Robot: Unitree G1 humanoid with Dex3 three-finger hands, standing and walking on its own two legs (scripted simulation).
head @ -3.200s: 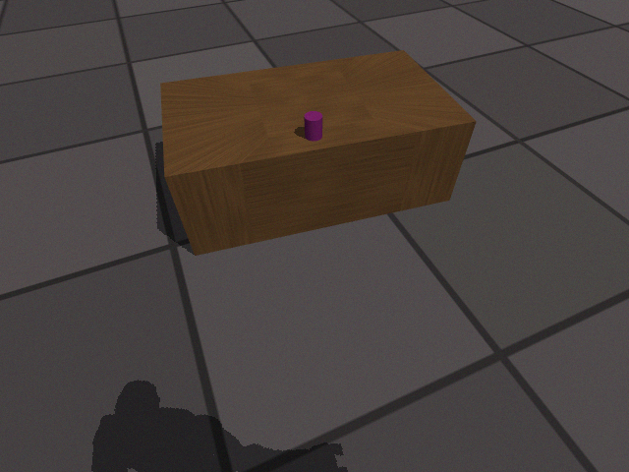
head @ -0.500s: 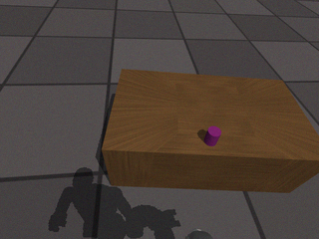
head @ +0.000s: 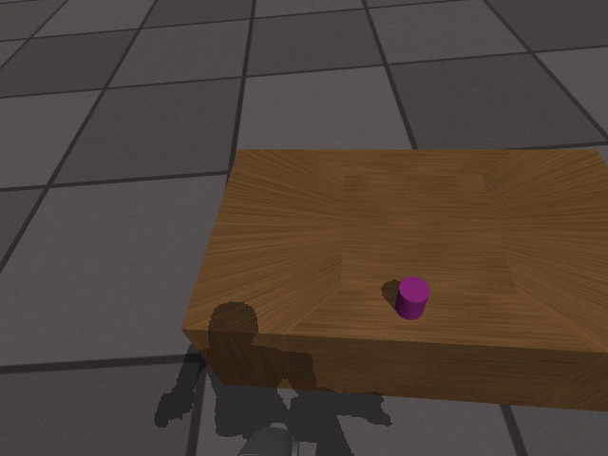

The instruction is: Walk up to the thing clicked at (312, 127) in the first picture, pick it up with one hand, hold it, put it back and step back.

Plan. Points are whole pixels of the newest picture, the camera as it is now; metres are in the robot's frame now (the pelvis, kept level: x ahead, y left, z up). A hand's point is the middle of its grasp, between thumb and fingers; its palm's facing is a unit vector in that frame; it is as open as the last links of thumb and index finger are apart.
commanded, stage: walk up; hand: right
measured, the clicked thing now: (411, 298) +0.50 -0.18 -0.31
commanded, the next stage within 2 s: none
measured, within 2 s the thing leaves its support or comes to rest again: neither
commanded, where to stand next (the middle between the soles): +0.10 +0.04 m, yaw +0 degrees
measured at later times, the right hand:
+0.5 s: hand out of the picture +0.17 -0.23 -0.16, palm faces -0.08 +0.93 -0.35, open 7.4 cm
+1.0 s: hand out of the picture +0.12 -0.21 -0.16, palm faces -0.08 +0.92 -0.37, open 7.4 cm
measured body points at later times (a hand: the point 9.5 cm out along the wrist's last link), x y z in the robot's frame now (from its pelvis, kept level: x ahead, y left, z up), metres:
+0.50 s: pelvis +0.02 +0.02 -0.02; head +0.04 +0.00 +0.42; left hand +0.05 +0.35 -0.13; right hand +0.17 -0.28 -0.13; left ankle +0.11 +0.11 -0.74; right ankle +0.03 -0.11 -0.74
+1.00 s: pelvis +0.03 +0.04 -0.02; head +0.04 +0.05 +0.43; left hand +0.08 +0.37 -0.14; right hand +0.12 -0.26 -0.13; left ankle +0.03 +0.19 -0.74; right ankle +0.06 -0.09 -0.73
